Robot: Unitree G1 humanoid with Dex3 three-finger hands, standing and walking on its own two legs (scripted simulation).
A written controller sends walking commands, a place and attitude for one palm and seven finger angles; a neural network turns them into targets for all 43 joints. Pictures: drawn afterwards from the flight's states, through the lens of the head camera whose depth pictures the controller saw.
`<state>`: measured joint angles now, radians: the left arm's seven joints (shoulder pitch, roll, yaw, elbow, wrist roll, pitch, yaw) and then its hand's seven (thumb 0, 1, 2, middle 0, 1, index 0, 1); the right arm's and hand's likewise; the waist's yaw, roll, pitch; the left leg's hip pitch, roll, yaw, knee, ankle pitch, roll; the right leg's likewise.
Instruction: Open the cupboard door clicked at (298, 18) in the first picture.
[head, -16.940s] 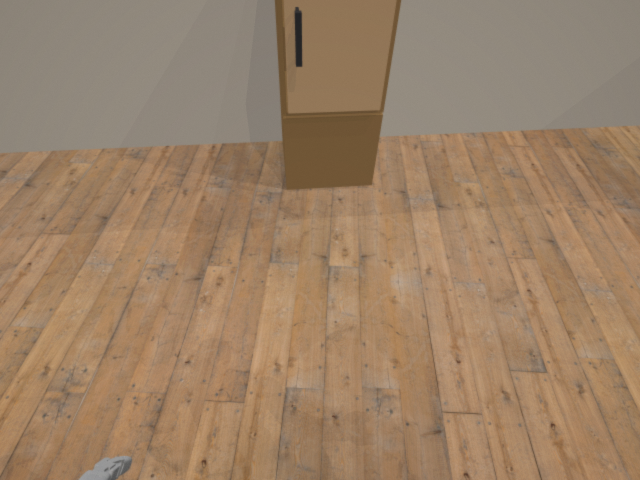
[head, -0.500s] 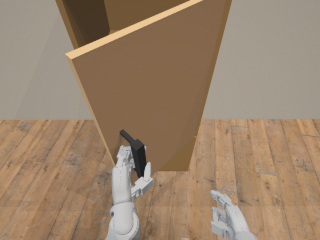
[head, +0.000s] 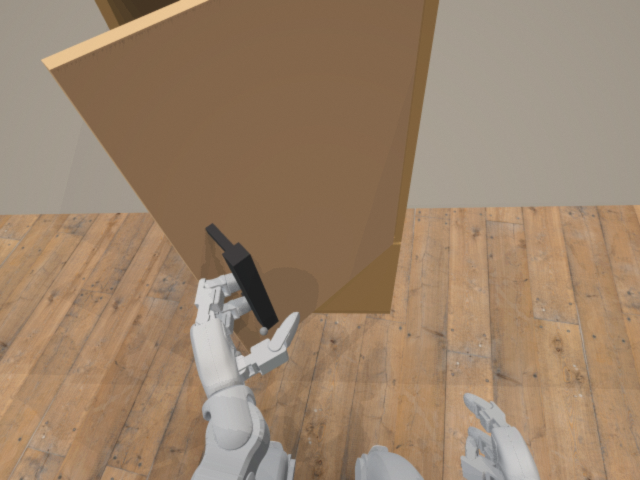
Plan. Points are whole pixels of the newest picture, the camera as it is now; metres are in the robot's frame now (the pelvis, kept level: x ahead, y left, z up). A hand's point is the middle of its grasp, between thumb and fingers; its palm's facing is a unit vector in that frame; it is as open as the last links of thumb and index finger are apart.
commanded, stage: open thumb and fingers to let go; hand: left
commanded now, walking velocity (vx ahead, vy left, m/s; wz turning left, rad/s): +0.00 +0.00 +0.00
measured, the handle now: (244, 281) +0.35 +0.10 +0.05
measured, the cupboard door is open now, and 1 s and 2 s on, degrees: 44 43 43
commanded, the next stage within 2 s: slide the hand sideways off the handle in 0.46 s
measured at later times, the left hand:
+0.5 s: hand (258, 332) +0.29 +0.08 +0.04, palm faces +0.29 -0.96 -0.04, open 15.5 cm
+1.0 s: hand (246, 359) +0.26 +0.09 +0.04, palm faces -0.14 -0.99 +0.01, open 16.3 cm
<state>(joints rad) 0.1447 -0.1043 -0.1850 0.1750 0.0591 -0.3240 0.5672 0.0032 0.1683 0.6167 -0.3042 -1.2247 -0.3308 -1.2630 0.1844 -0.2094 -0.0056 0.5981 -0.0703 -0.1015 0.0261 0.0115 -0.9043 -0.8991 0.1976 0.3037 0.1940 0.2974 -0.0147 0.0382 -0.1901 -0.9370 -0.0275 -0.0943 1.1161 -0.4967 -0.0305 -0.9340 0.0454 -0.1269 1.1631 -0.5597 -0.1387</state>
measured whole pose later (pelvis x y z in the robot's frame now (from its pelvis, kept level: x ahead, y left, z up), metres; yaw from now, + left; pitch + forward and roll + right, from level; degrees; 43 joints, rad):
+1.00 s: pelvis +0.00 +0.10 -0.01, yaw -4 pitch +17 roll -1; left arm 0.19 -0.04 -0.38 0.11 0.12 -0.36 0.31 -0.01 -0.50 0.30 -0.13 -0.29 -0.14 -0.30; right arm 0.25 -0.20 0.02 0.43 -0.02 -0.03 0.07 0.01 -0.90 -0.90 0.20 0.30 0.20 0.30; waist -0.02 0.03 -0.18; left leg -0.97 -0.05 0.00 1.22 -0.55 0.04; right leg -0.95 0.02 -0.03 1.21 -0.56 -0.03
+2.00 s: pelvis +0.00 +0.07 -0.02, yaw -3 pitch +17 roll -1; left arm 0.58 0.14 -0.17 -0.28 -0.06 -0.41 0.01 -0.01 -0.50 0.30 -0.15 -0.30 -0.15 -0.30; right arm 0.23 -0.22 0.01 0.39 0.00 -0.05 -0.01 0.01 -0.90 -0.90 0.20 0.30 0.20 0.30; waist 0.02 0.04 -0.18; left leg -0.99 -0.03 -0.04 1.28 -0.58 0.00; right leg -0.97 0.04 -0.08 1.26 -0.59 -0.07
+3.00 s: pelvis +0.03 +0.12 +0.09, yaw -5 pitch -1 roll -2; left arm 0.53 0.37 0.29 -0.48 -0.07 -0.04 0.13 0.01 0.50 0.73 -0.20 -0.30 -0.19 -0.30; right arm 0.25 -0.22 0.07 0.55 0.02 -0.10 -0.09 0.01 -0.90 -0.90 0.20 0.30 0.20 0.30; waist 0.06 0.05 -0.06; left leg -0.23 -0.05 0.01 0.59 -0.34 0.07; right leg -0.20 0.02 0.00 0.53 -0.31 0.01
